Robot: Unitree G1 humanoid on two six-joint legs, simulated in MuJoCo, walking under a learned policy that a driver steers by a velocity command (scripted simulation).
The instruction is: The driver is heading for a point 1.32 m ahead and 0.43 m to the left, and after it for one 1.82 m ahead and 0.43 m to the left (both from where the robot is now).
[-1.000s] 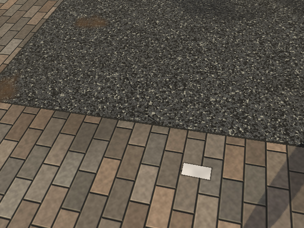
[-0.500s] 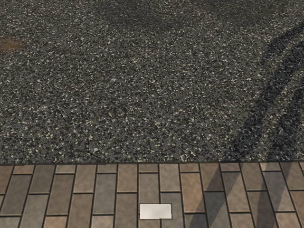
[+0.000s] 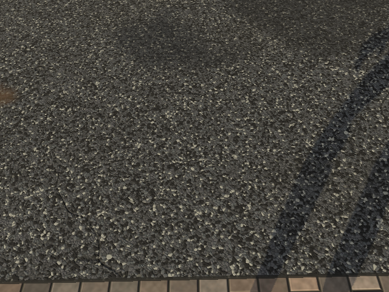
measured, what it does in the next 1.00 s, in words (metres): walks ahead, turning left: left foot, then right foot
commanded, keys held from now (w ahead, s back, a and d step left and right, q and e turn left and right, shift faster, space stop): w+q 0.82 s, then w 0.18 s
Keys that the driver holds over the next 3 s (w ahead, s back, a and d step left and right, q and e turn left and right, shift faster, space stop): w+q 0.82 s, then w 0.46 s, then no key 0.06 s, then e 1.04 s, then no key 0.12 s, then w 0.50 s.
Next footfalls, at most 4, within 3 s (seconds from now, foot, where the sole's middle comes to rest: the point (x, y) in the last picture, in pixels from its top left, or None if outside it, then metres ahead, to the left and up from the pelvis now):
0.34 left None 0.36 0.15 -0.78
0.82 right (196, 232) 0.69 0.06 -0.78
1.32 left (103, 215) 0.77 0.42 -0.78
1.84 right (150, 178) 0.94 0.26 -0.78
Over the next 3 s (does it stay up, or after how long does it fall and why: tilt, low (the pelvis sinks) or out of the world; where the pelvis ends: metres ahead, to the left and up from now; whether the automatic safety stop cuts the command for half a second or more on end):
stays up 0.95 0.34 0.00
